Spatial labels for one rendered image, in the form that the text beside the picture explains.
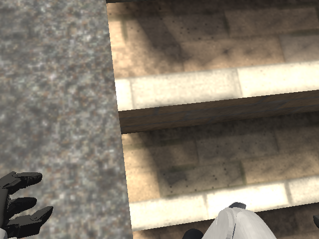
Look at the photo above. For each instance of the right robot shin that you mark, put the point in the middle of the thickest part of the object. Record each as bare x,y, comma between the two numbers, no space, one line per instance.
210,232

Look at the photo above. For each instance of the robot left hand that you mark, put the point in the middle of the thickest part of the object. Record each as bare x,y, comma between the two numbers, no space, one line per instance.
26,225

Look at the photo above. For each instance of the right robot thigh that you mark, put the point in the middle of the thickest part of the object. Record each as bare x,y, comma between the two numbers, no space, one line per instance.
240,223

